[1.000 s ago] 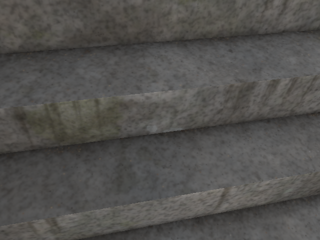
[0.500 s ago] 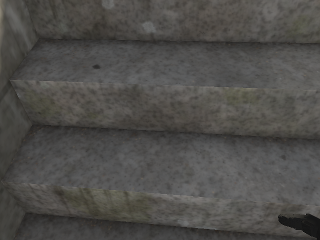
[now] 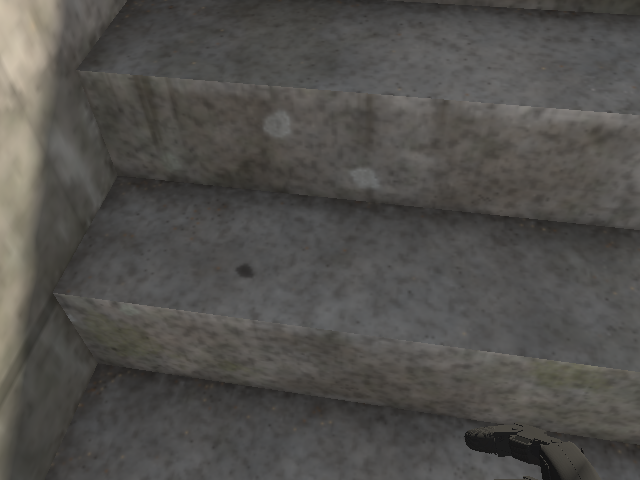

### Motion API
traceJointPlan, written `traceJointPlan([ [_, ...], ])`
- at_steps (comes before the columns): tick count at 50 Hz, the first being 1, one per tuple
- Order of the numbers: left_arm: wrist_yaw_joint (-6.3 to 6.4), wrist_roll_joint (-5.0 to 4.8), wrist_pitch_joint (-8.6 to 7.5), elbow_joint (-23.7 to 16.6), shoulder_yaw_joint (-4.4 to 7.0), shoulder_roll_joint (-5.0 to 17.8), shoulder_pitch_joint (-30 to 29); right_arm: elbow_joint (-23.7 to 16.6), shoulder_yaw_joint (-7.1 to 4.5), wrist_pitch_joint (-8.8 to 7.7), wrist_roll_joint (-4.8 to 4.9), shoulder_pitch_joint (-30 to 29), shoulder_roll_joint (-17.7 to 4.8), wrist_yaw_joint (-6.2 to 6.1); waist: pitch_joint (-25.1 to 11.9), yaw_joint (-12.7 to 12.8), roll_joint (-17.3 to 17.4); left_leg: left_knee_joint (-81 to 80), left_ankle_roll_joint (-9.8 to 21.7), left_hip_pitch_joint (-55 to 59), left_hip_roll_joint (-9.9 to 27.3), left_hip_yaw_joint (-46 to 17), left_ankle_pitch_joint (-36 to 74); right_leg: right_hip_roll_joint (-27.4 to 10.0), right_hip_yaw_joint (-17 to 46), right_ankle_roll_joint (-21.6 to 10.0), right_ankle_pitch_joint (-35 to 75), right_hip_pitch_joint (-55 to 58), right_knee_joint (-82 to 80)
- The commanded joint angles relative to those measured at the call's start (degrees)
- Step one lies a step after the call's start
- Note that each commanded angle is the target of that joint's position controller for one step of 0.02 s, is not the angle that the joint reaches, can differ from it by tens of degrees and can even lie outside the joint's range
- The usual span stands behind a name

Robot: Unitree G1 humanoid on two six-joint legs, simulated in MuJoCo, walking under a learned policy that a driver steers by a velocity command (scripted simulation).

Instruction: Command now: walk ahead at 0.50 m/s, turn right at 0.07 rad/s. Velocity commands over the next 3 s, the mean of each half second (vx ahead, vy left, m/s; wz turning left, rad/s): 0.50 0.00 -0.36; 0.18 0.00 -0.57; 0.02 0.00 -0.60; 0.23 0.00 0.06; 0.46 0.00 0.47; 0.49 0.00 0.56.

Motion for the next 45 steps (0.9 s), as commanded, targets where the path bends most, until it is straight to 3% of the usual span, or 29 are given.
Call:
traceJointPlan([
  [1,-1.80,1.01,0.66,-3.7,2.52,1.1,-2.8,13.5,-3.59,-2.29,-3.62,40.5,-12.1,-0.94,-3.9,-12.9,20.5,-57.0,6.0,41.6,16.1,-63.8,-20.7,17.5,29.1,-3.6,13.6,-45.0,71.9],
  [2,2.74,1.87,-1.21,-14.9,2.93,-1.8,-9.8,14.6,-5.84,-4.02,1.71,20.5,-7.7,-4.86,-5.7,-0.4,13.4,-54.7,4.2,38.4,16.3,-51.0,-16.6,16.4,17.9,-2.1,1.4,-36.2,83.7],
  [3,3.74,3.13,-1.05,-18.1,2.39,-2.2,-13.6,15.0,-4.66,-6.06,1.78,15.3,-4.1,-5.85,-1.0,2.0,7.0,-47.4,3.2,30.9,14.9,-38.8,-9.9,15.8,15.8,-3.1,4.0,-40.7,84.4],
  [4,1.53,-1.00,1.28,-12.4,1.49,-1.9,-14.2,15.7,-2.82,-7.35,-0.55,17.6,-2.7,-0.57,7.3,-1.1,7.6,-49.9,4.5,27.1,13.4,-32.7,6.2,15.7,25.1,-8.0,5.1,-53.3,90.5],
  [6,0.91,0.52,3.61,-13.7,0.76,-1.1,-12.8,18.3,-0.50,-7.38,-2.89,17.9,3.7,1.20,3.1,4.5,0.9,-51.4,4.2,31.8,14.6,-27.6,19.1,13.5,22.4,-12.2,5.2,-61.9,95.3],
  [7,0.76,1.18,4.10,-14.0,0.78,-0.1,-12.6,19.0,-0.18,-7.82,-1.96,19.2,5.1,1.49,2.9,5.2,-0.2,-52.1,4.1,33.8,13.6,-22.9,21.3,13.4,20.5,-13.4,2.8,-65.0,95.9],
  [11,1.34,-0.61,5.48,-16.8,-0.81,0.2,-21.4,21.1,1.12,-8.60,-4.19,24.6,5.0,1.25,3.6,7.1,6.5,-59.2,2.2,35.5,12.3,-12.0,18.5,12.7,13.0,-14.3,-5.7,-74.5,111.5],
  [14,2.56,-2.04,5.86,-23.1,-0.03,5.5,-35.4,21.7,0.54,-8.99,-6.64,31.1,0.2,2.51,1.3,3.7,1.5,-62.8,-0.6,34.7,9.7,-0.9,30.1,10.2,4.2,-12.3,0.5,-66.7,87.9],
  [16,3.83,-1.77,8.87,-28.3,0.24,8.7,-47.4,19.1,-0.67,-7.79,-4.11,26.6,-4.7,4.00,0.4,2.4,5.7,-73.9,3.4,28.8,11.6,1.6,44.4,9.6,-1.4,-8.1,-21.2,-51.3,63.9],
  [17,2.98,-0.88,11.64,-31.8,-0.73,8.0,-51.3,22.6,-1.78,-6.82,-2.26,31.6,-10.4,5.62,-2.6,3.4,11.7,-74.8,11.0,25.5,15.1,-3.5,79.3,14.9,-7.3,-5.6,-27.8,-39.3,55.9],
  [18,1.10,-1.91,12.09,-30.2,0.07,8.0,-49.3,23.3,-2.35,-8.00,-0.90,33.0,-13.0,6.25,-2.6,4.1,9.7,-69.5,8.8,30.9,15.9,-1.5,108.7,17.5,-11.3,-4.3,-26.5,-37.6,57.7],
  [19,-0.07,0.59,12.89,-27.9,-1.95,2.1,-33.4,24.0,-2.81,-8.93,-0.79,29.7,-17.6,6.09,-6.0,10.9,15.5,-63.7,11.1,48.8,24.6,-1.8,128.9,14.1,-4.6,-4.9,-18.0,-41.2,50.5],
  [20,-0.33,1.15,11.98,-26.3,-0.79,4.1,-27.7,22.8,-3.52,-9.61,2.04,27.8,-17.5,5.83,-7.6,11.3,14.3,-56.2,11.7,64.1,23.9,0.3,135.0,18.7,-8.4,-3.8,-27.3,-45.5,39.7],
  [21,0.26,1.25,12.70,-25.4,0.06,8.2,-28.6,25.2,-2.64,-9.06,-0.90,34.8,-14.1,6.84,-13.0,6.1,13.9,-49.2,12.7,65.2,21.7,0.5,143.7,22.7,-6.6,-6.8,-24.0,-42.5,39.4],
  [22,0.90,0.85,13.21,-22.8,0.52,8.5,-22.6,26.1,-2.99,-8.48,-4.39,36.6,-13.0,7.43,-13.9,6.3,12.5,-43.0,12.6,60.7,21.7,-1.2,140.6,21.9,-0.2,-8.2,-17.9,-34.6,35.7],
  [24,2.65,1.29,12.72,-14.4,2.26,10.4,-5.9,23.7,-3.20,-6.43,-4.45,28.7,-7.7,8.52,-10.4,12.6,2.1,-24.2,12.1,35.0,11.3,-4.5,92.2,18.5,19.8,-9.5,-21.1,-14.1,10.8],
  [25,7.03,2.87,9.66,-15.5,4.49,12.3,-14.5,8.2,-5.38,-10.14,1.65,16.0,-8.4,-0.31,-8.8,5.9,-13.1,7.6,4.2,22.5,-2.5,-3.9,35.1,9.2,44.6,-17.3,-51.6,-13.9,1.6],
  [26,6.97,2.17,7.95,-14.6,3.89,9.6,-17.1,5.4,-3.80,-9.41,-1.71,11.2,-3.4,-3.67,-3.5,5.0,-10.1,30.8,2.9,11.1,-1.6,-15.4,28.5,8.7,46.8,-15.9,-52.2,-16.0,-4.1],
  [27,4.35,3.21,7.37,-11.3,1.55,7.8,-7.9,16.5,-3.39,-6.62,0.29,19.8,-2.8,1.99,-2.7,8.6,-4.0,39.9,4.3,-2.1,-5.3,-30.7,38.8,10.8,48.2,-9.9,-43.3,-14.2,-4.3],
  [28,2.96,2.08,5.79,-8.6,2.24,8.6,-7.5,12.8,-4.26,-6.82,0.88,17.9,-3.9,3.34,1.4,4.1,-2.6,46.5,3.3,-12.7,-6.3,-28.7,29.1,8.6,44.5,-9.6,-25.4,-9.1,-2.9],
  [29,2.25,0.13,4.16,-8.5,2.14,7.7,-11.9,10.9,-4.07,-7.20,0.34,16.8,-3.1,2.32,0.8,0.0,0.1,44.0,3.3,-14.5,-6.4,-28.8,25.9,9.4,37.0,-7.8,-12.4,-9.1,0.1],
  [31,2.16,-0.02,1.96,-9.8,0.70,5.8,-19.1,6.8,-3.47,-7.73,-1.22,15.1,-4.6,0.68,-1.0,-5.6,3.2,39.8,1.0,-15.6,-1.3,-16.9,17.1,10.8,22.2,-7.2,7.1,-11.2,-0.9],
  [33,3.27,1.75,1.93,-13.0,1.53,7.9,-18.4,3.6,-2.85,-7.47,-0.18,7.9,-5.2,-1.48,-4.8,-2.2,-1.4,45.0,-3.0,-12.1,-0.4,-12.3,6.0,9.9,23.8,-7.9,7.6,-12.4,-6.3],
  [36,4.81,4.17,1.80,-8.9,1.03,9.5,-3.8,0.8,-2.14,-8.22,1.33,2.6,-4.9,-2.46,1.0,2.3,-1.6,61.1,-2.0,-24.5,-1.6,-13.0,-2.2,5.9,29.3,-6.6,1.0,-7.7,-7.6],
  [38,4.02,4.77,1.51,-8.8,0.49,10.6,-0.6,-3.1,-1.86,-7.27,-0.31,-1.9,-5.9,-3.03,0.7,2.1,3.7,45.7,-1.9,-20.9,1.7,-11.6,7.2,6.8,29.6,-4.5,-8.7,-8.1,-8.4],
  [40,3.73,2.73,0.52,-13.3,0.43,11.3,-3.7,-4.8,-2.78,-6.38,-1.08,-1.7,-5.6,-4.50,1.3,0.9,-2.8,43.9,-4.4,-13.8,3.6,-10.9,10.2,7.3,32.0,-4.7,-21.3,-15.0,-11.0],
  [42,3.49,-0.15,1.53,-19.3,1.96,17.5,-13.5,-10.6,-1.96,-3.45,-1.02,-7.9,-5.3,-2.81,3.1,-3.8,0.5,15.4,-6.4,8.2,1.3,-3.2,-9.5,6.8,31.9,-6.6,-13.7,-31.6,-21.1],
  [44,2.72,-1.58,1.52,-19.6,2.90,21.6,-12.9,-12.1,-2.68,-1.86,-0.39,-3.9,-4.1,-1.12,-1.7,-7.9,-11.3,5.1,-7.7,20.6,-2.8,1.3,-5.1,0.9,33.1,-11.0,24.5,-23.6,-22.7],
  [45,2.23,-1.36,0.72,-21.1,3.75,21.7,-15.3,-9.2,-4.27,-2.29,0.70,6.3,-7.8,-1.94,-6.7,-9.6,-10.8,-5.3,-6.5,25.2,-5.0,-1.2,4.4,0.7,30.0,-9.5,42.5,-11.2,-16.5],
])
